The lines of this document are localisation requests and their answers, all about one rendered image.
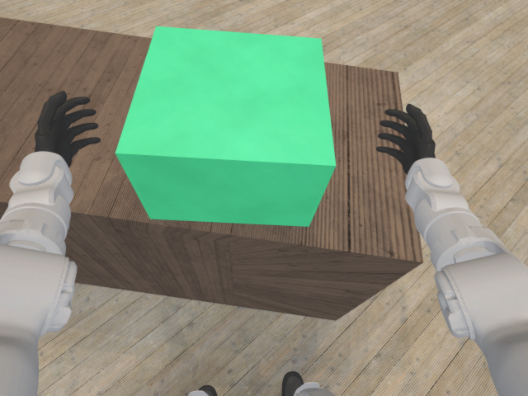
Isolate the left robot forearm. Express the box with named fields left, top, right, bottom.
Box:
left=0, top=151, right=73, bottom=256

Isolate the robot left hand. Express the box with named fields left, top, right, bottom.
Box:
left=35, top=91, right=101, bottom=167

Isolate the carton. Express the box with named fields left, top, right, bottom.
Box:
left=115, top=26, right=336, bottom=227

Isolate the right robot forearm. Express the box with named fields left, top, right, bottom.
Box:
left=405, top=158, right=528, bottom=277

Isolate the robot right hand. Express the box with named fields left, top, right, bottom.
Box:
left=376, top=104, right=436, bottom=174

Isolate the robot right upper arm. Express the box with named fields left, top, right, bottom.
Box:
left=434, top=252, right=528, bottom=396

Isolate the robot right foot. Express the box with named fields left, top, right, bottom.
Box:
left=282, top=371, right=304, bottom=396

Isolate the robot left upper arm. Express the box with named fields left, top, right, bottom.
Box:
left=0, top=243, right=77, bottom=396

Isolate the pedestal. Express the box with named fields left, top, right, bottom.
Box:
left=0, top=17, right=423, bottom=321

